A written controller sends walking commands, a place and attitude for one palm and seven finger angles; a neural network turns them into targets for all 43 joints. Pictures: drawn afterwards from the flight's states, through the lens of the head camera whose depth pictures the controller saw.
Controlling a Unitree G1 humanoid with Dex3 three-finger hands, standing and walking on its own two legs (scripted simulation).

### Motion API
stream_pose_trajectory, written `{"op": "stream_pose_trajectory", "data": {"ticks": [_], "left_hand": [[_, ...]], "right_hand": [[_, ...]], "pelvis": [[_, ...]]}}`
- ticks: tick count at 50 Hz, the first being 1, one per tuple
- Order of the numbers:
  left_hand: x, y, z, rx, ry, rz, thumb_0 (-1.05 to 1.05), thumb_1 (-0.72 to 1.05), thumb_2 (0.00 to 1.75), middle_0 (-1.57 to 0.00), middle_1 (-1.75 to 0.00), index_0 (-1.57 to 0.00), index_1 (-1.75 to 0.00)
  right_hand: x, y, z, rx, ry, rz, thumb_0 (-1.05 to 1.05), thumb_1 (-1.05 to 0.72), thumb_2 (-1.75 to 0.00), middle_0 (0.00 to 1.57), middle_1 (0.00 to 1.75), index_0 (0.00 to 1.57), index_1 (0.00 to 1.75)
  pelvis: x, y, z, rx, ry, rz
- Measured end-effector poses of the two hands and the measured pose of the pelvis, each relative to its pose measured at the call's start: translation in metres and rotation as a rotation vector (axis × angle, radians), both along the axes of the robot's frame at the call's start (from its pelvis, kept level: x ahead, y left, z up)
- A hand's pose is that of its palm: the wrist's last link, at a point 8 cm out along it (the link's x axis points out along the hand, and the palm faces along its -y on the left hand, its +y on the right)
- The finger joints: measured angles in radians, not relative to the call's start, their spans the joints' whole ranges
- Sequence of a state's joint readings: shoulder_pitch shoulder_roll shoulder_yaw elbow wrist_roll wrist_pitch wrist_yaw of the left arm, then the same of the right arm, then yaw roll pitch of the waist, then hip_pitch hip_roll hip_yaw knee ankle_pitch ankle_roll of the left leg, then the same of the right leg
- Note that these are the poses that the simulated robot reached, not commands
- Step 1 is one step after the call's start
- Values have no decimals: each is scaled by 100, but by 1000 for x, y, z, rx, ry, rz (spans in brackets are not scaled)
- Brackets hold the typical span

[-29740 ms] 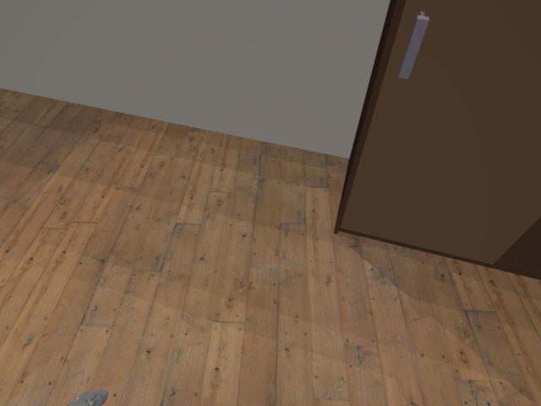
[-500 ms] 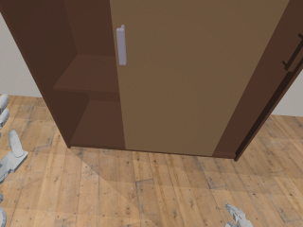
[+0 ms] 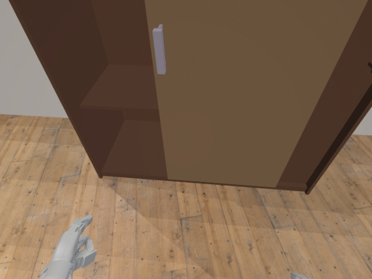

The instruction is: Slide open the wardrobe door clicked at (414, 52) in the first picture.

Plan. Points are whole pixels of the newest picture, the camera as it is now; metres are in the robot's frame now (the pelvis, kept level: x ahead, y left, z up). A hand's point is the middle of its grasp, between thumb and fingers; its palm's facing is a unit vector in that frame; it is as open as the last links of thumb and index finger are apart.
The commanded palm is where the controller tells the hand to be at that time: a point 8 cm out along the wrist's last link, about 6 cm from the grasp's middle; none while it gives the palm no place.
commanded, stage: let the arm hang, fingers relaxed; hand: left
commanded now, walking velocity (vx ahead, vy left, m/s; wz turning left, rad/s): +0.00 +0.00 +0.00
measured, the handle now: (161, 49) +0.80 +0.10 +0.14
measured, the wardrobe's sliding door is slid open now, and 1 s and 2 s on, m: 0.44 0.44 0.44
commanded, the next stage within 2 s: look to check the result in 0.92 s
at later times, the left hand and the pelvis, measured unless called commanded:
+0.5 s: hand out of the picture +0.03 +0.25 -0.15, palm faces -0.09 -0.96 -0.27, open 7.3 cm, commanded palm none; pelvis +0.02 +0.03 +0.02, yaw -3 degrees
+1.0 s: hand out of the picture +0.09 +0.22 -0.15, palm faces -0.10 -0.98 -0.20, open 7.3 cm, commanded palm none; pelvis +0.04 +0.04 +0.03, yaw -4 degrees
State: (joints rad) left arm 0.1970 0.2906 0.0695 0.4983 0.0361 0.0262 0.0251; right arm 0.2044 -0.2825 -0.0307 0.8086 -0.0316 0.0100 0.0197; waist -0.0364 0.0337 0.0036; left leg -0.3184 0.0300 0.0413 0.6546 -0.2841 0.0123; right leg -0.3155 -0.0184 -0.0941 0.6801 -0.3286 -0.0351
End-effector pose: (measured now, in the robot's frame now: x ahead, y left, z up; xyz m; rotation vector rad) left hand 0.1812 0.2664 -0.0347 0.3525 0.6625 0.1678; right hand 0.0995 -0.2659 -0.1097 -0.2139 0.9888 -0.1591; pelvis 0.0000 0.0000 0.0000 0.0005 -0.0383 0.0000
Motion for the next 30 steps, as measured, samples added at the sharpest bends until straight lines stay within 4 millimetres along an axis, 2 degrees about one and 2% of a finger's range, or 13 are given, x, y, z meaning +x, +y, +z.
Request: {"op": "stream_pose_trajectory", "data": {"ticks": [2,5,10,14,17,20,25,30], "left_hand": [[-32,-17,-47,-77,223,-11,1,91,90,-20,-30,-19,-30],[-88,-43,-88,-181,488,-21,1,91,90,-20,-30,-20,-30],[-144,-21,-97,-183,654,88,-1,99,90,-21,-30,-21,-30],[-172,1,-93,-148,759,124,-1,97,90,-21,-30,-20,-30],[-178,15,-87,-119,799,140,0,95,90,-21,-30,-20,-30],[-173,25,-83,-97,800,145,0,93,90,-21,-30,-20,-30],[-146,32,-81,-82,744,127,1,92,90,-20,-30,-20,-30],[-110,27,-80,-93,662,89,1,91,90,-20,-30,-20,-30]], "right_hand": [[-13,1,2,-17,56,-17,1,-91,-90,20,30,20,30],[-37,4,7,-37,155,-39,1,-91,-90,20,30,20,30],[-74,13,9,-47,336,-60,0,-91,-90,20,30,20,30],[-90,25,5,-28,412,-86,1,-91,-90,20,30,20,30],[-93,35,2,-9,432,-98,1,-91,-90,20,30,20,30],[-90,45,-2,11,431,-102,0,-91,-90,20,30,20,30],[-76,60,-7,40,401,-99,0,-91,-90,20,30,20,30],[-60,70,-8,58,359,-95,0,-91,-90,20,30,20,30]], "pelvis": [[-2,3,3,2,-4,-17],[-2,6,10,0,6,-34],[2,9,18,-13,29,-32],[7,16,22,-17,35,-35],[11,22,23,-16,35,-39],[14,27,24,-13,32,-43],[18,35,25,-8,27,-48],[22,40,25,-4,25,-52]]}}
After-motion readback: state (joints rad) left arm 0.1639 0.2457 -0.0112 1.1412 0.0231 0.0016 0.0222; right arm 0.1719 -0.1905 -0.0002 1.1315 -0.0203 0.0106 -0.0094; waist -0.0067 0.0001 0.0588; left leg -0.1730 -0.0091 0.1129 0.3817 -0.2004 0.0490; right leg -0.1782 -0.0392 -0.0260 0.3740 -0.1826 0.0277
